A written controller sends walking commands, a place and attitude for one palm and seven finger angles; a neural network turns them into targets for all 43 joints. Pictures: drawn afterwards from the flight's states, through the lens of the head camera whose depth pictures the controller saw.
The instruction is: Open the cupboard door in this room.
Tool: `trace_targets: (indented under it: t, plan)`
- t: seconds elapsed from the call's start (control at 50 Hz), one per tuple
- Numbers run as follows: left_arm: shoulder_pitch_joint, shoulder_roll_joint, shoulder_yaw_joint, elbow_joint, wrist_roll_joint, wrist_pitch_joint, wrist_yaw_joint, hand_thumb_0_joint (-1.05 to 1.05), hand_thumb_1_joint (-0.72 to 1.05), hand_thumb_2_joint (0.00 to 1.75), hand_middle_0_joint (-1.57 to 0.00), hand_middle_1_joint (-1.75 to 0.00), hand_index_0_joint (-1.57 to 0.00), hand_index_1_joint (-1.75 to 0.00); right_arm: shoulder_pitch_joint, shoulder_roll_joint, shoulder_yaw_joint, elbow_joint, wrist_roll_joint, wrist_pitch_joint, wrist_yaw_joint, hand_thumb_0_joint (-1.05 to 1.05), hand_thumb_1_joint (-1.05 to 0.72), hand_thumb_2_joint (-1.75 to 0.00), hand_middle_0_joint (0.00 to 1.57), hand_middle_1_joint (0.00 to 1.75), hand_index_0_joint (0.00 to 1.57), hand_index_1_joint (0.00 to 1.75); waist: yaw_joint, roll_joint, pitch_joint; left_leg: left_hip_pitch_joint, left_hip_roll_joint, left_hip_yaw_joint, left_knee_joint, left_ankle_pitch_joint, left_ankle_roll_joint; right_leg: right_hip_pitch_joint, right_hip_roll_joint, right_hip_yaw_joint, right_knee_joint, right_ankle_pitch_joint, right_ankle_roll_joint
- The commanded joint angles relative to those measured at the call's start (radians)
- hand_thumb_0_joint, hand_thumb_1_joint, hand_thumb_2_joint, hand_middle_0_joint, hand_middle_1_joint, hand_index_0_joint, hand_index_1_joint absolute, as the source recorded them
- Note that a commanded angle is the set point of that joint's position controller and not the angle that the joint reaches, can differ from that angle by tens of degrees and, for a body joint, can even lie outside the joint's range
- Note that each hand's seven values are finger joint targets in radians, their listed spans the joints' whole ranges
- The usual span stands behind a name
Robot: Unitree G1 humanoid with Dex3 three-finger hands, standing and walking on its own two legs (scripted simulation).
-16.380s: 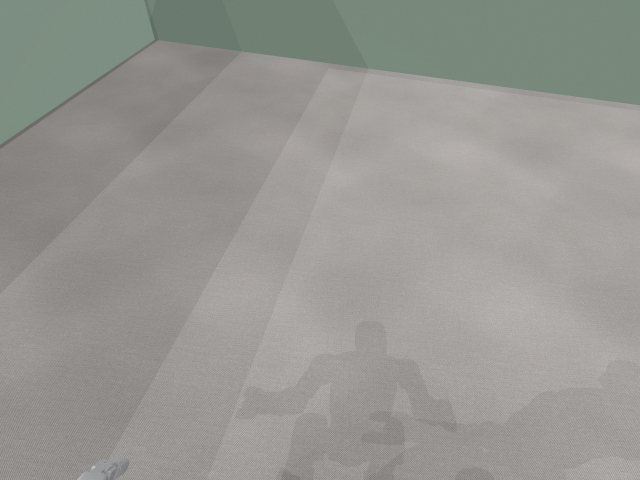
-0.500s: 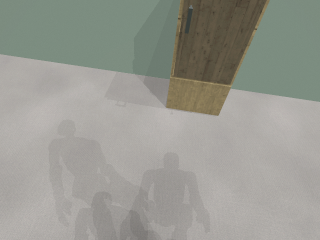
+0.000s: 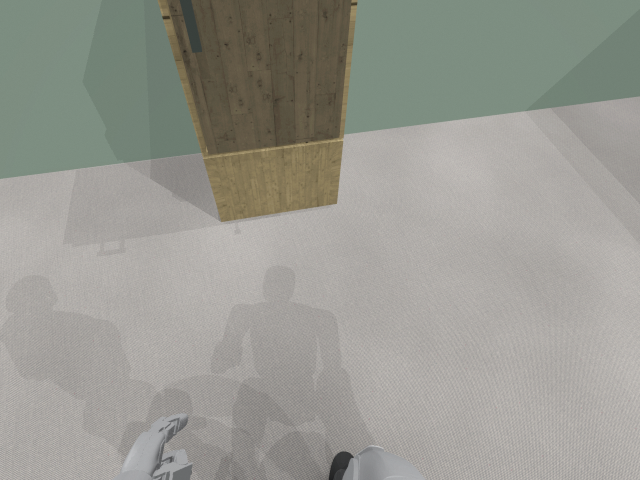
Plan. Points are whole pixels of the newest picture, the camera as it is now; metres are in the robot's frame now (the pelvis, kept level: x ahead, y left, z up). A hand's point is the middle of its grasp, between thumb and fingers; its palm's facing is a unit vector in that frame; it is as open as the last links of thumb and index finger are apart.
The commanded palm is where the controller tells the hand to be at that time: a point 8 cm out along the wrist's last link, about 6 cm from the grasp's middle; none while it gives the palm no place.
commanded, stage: walk to a spot facing it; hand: left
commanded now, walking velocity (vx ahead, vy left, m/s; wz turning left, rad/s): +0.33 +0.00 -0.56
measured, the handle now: (189, 15) +1.00 +0.32 +0.05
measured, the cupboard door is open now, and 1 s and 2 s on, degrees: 0 0 0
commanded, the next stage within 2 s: turn to face it in 0.90 s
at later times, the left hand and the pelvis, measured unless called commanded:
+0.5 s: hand (153, 429) +0.20 +0.24 -0.14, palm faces -0.08 -0.97 -0.24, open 7.3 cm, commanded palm none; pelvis +0.18 +0.04 +0.02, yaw -13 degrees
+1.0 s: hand (267, 264) +0.47 +0.11 -0.13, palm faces -0.55 -0.78 -0.30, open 7.4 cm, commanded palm none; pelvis +0.23 +0.01 +0.01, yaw -35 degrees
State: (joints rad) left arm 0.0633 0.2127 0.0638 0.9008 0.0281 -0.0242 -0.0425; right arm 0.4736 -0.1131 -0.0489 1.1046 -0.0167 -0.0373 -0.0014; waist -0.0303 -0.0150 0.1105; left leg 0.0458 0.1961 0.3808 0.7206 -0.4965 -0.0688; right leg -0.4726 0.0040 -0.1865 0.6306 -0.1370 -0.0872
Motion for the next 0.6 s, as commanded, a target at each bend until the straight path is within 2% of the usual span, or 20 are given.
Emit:
trace_targets:
  t: [0.0,0.02,0.04,0.06,0.08,0.12,0.16,0.18,0.22,0.3,0.36,0.4,0.42,0.44,0.46,0.48,0.5,0.52,0.54,0.58]
  plan:
    - [0.384,0.299,0.079,0.059,-0.033,-0.006,0.045,0.0,0.9,0.9,-0.2,-0.3,-0.2,-0.3,-0.147,-0.157,-0.032,-0.201,0.027,-0.017,-0.019,0.0,-0.9,-0.9,0.2,0.3,0.2,0.3,0.164,-0.044,-0.286,-0.684,-0.077,-0.336,0.839,-0.04,0.026,0.693,-0.446,0.668,-0.249,0.409,-0.241]
    - [0.303,0.247,0.066,0.034,-0.031,-0.011,0.047,0.0,0.9,0.9,-0.2,-0.3,-0.2,-0.3,-0.157,-0.143,-0.03,-0.198,0.016,-0.014,-0.011,0.0,-0.9,-0.9,0.2,0.3,0.2,0.3,0.128,-0.032,-0.207,-0.697,-0.038,-0.372,0.808,0.087,0.025,0.571,-0.392,0.599,-0.274,0.263,-0.188]
    - [0.238,0.213,0.053,0.019,-0.031,-0.016,0.048,0.0,0.9,0.9,-0.2,-0.3,-0.2,-0.3,-0.163,-0.152,-0.032,-0.191,0.008,-0.011,-0.009,0.0,-0.9,-0.9,0.2,0.3,0.2,0.3,0.091,0.008,-0.175,-0.692,-0.01,-0.388,0.754,0.151,0.018,0.473,-0.364,0.561,-0.296,0.163,-0.158]
    - [0.207,0.18,0.039,0.016,-0.03,-0.025,0.049,0.0,0.9,0.9,-0.2,-0.3,-0.2,-0.3,-0.197,-0.16,-0.03,-0.184,-0.002,-0.003,-0.009,0.0,-0.9,-0.9,0.2,0.3,0.2,0.3,0.074,0.047,-0.118,-0.626,0.003,-0.386,0.689,0.181,0.018,0.316,-0.321,0.509,-0.325,0.133,-0.125]
    - [0.173,0.166,0.032,0.017,-0.023,-0.033,0.049,0.0,0.9,0.9,-0.2,-0.3,-0.2,-0.3,-0.181,-0.147,-0.028,-0.176,-0.009,0.008,-0.009,0.0,-0.9,-0.9,0.2,0.3,0.2,0.3,0.04,0.031,-0.091,-0.581,0.0,-0.383,0.641,0.198,0.014,0.217,-0.286,0.458,-0.345,0.125,-0.102]
    - [0.153,0.159,0.033,0.019,-0.009,-0.041,0.049,0.0,0.9,0.9,-0.2,-0.3,-0.2,-0.3,-0.127,-0.136,-0.026,-0.169,-0.013,0.021,-0.004,0.0,-0.9,-0.9,0.2,0.3,0.2,0.3,0.003,-0.004,-0.139,-0.543,-0.013,-0.369,0.546,0.209,0.004,0.186,-0.237,0.378,-0.345,0.112,-0.088]
    - [0.17,0.149,0.036,0.025,-0.005,-0.047,0.045,0.0,0.9,0.9,-0.2,-0.3,-0.2,-0.3,-0.162,-0.139,-0.024,-0.183,-0.015,0.025,-0.003,0.0,-0.9,-0.9,0.2,0.3,0.2,0.3,0.007,-0.049,-0.142,-0.571,-0.021,-0.363,0.471,0.227,-0.011,0.188,-0.206,0.367,-0.347,0.13,-0.091]
    - [0.19,0.145,0.038,0.033,-0.007,-0.05,0.042,0.0,0.9,0.9,-0.2,-0.3,-0.2,-0.3,-0.2,-0.143,-0.022,-0.198,-0.016,0.024,-0.001,0.0,-0.9,-0.9,0.2,0.3,0.2,0.3,0.022,-0.064,-0.143,-0.591,-0.026,-0.365,0.434,0.242,-0.015,0.208,-0.198,0.375,-0.343,0.152,-0.092]
    - [0.204,0.15,0.036,0.038,-0.008,-0.051,0.041,0.0,0.9,0.9,-0.2,-0.3,-0.2,-0.3,-0.26,-0.144,-0.02,-0.223,-0.013,0.021,0.004,0.0,-0.9,-0.9,0.2,0.3,0.2,0.3,0.031,-0.089,-0.134,-0.624,-0.031,-0.363,0.353,0.267,-0.023,0.24,-0.189,0.373,-0.336,0.177,-0.097]
    - [0.276,0.155,0.035,0.056,-0.007,-0.048,0.043,0.0,0.9,0.9,-0.2,-0.3,-0.2,-0.3,-0.407,-0.15,-0.014,-0.273,-0.008,0.01,0.009,0.0,-0.9,-0.9,0.2,0.3,0.2,0.3,0.079,-0.097,-0.107,-0.665,-0.059,-0.353,0.168,0.241,-0.028,0.352,-0.2,0.435,-0.301,0.277,-0.106]
    - [0.298,0.169,0.036,0.052,-0.008,-0.037,0.046,0.0,0.9,0.9,-0.2,-0.3,-0.2,-0.3,-0.47,-0.155,-0.01,-0.3,-0.003,0.003,0.008,0.0,-0.9,-0.9,0.2,0.3,0.2,0.3,0.097,-0.112,-0.119,-0.602,-0.1,-0.337,0.039,0.211,-0.018,0.391,-0.203,0.465,-0.264,0.358,-0.103]
    - [0.285,0.184,0.043,0.047,-0.008,-0.028,0.048,0.0,0.9,0.9,-0.2,-0.3,-0.2,-0.3,-0.462,-0.162,-0.011,-0.3,0.003,-0.004,0.005,0.0,-0.9,-0.9,0.2,0.3,0.2,0.3,0.091,-0.118,-0.137,-0.517,-0.121,-0.327,-0.058,0.192,-0.011,0.395,-0.209,0.481,-0.222,0.39,-0.095]
    - [0.278,0.185,0.043,0.045,-0.011,-0.022,0.049,0.0,0.9,0.9,-0.2,-0.3,-0.2,-0.3,-0.447,-0.169,-0.012,-0.294,0.003,-0.005,0.0,0.0,-0.9,-0.9,0.2,0.3,0.2,0.3,0.082,-0.116,-0.144,-0.443,-0.137,-0.316,-0.123,0.214,-0.009,0.373,-0.194,0.48,-0.188,0.411,-0.079]
    - [0.256,0.185,0.043,0.038,-0.015,-0.017,0.05,0.0,0.9,0.9,-0.2,-0.3,-0.2,-0.3,-0.398,-0.182,-0.016,-0.278,0.004,-0.007,-0.006,0.0,-0.9,-0.9,0.2,0.3,0.2,0.3,0.051,-0.113,-0.155,-0.336,-0.144,-0.31,-0.209,0.278,-0.007,0.324,-0.168,0.466,-0.137,0.405,-0.053]
    - [0.231,0.171,0.04,0.029,-0.022,-0.014,0.051,0.0,0.9,0.9,-0.2,-0.3,-0.2,-0.3,-0.3,-0.22,-0.024,-0.245,0.001,-0.012,-0.016,0.0,-0.9,-0.9,0.2,0.3,0.2,0.3,0.003,-0.058,-0.198,-0.122,-0.108,-0.33,-0.314,0.393,0.01,0.207,-0.118,0.426,-0.03,0.349,-0.009]
    - [0.252,0.118,0.034,0.015,-0.034,-0.012,0.046,0.0,0.9,0.9,-0.2,-0.3,-0.2,-0.3,-0.197,-0.316,-0.045,-0.22,-0.012,-0.021,-0.025,0.0,-0.9,-0.9,0.2,0.3,0.2,0.3,-0.029,0.157,-0.291,0.131,0.12,-0.549,-0.337,0.583,0.08,0.005,0.006,0.318,0.181,0.023,0.056]
    - [0.264,0.091,0.018,0.002,-0.036,-0.015,0.041,0.0,0.9,0.9,-0.2,-0.3,-0.2,-0.3,-0.11,-0.379,-0.054,-0.208,-0.006,-0.009,-0.02,0.0,-0.9,-0.9,0.2,0.3,0.2,0.3,-0.045,0.33,-0.343,0.215,0.35,-0.703,-0.306,0.856,0.194,-0.132,0.033,0.207,0.46,-0.517,0.101]
    - [0.251,0.117,0.027,0.002,-0.021,-0.006,0.047,0.0,0.9,0.9,-0.2,-0.3,-0.2,-0.3,-0.122,-0.338,-0.04,-0.212,-0.004,0.006,-0.016,0.0,-0.9,-0.9,0.2,0.3,0.2,0.3,-0.043,0.216,-0.279,0.1,0.352,-0.639,-0.311,0.856,0.233,-0.129,-0.016,0.23,0.567,-0.531,0.107]
    - [0.243,0.114,0.033,0.012,-0.014,0.008,0.046,0.0,0.9,0.9,-0.2,-0.3,-0.2,-0.3,-0.203,-0.281,-0.027,-0.225,-0.006,0.006,-0.018,0.0,-0.9,-0.9,0.2,0.3,0.2,0.3,-0.005,0.204,-0.206,-0.026,0.302,-0.566,-0.365,0.74,0.207,-0.131,-0.038,0.224,0.605,-0.469,0.124]
    - [0.207,0.109,0.04,0.005,-0.007,0.027,0.026,0.0,0.9,0.9,-0.2,-0.3,-0.2,-0.3,-0.289,-0.237,-0.017,-0.253,-0.008,0.009,-0.019,0.0,-0.9,-0.9,0.2,0.3,0.2,0.3,0.024,0.206,-0.081,-0.197,0.22,-0.475,-0.415,0.564,0.181,-0.112,-0.072,0.194,0.626,-0.366,0.133]
